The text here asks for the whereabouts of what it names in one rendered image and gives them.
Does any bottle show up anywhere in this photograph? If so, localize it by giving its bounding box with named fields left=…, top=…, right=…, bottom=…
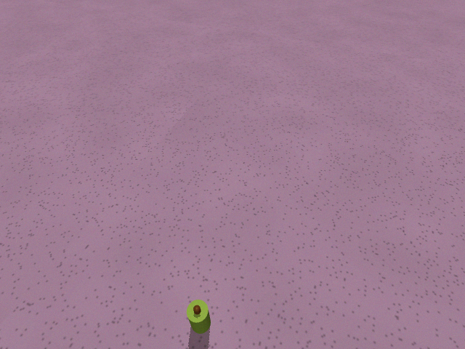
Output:
left=187, top=300, right=211, bottom=334

